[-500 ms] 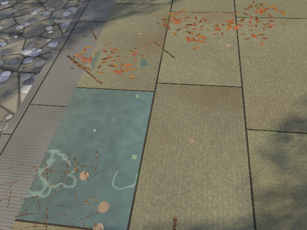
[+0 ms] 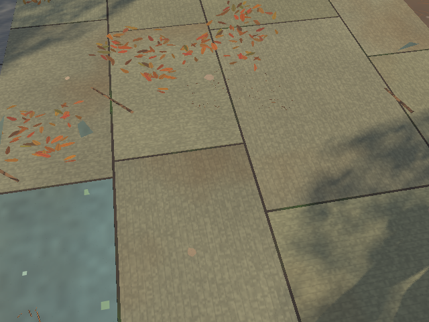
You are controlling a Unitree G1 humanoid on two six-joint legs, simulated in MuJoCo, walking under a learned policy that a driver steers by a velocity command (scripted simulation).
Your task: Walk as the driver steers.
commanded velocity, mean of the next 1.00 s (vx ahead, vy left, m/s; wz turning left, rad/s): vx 0.50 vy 0.00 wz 0.26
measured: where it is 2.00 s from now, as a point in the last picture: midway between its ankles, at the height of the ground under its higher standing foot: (157, 184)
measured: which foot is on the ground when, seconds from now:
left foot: down 0.00-0.36, up 0.38-0.86, down 0.88-1.00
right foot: up 0.00-0.32, down 0.34-0.90, up 0.92-1.00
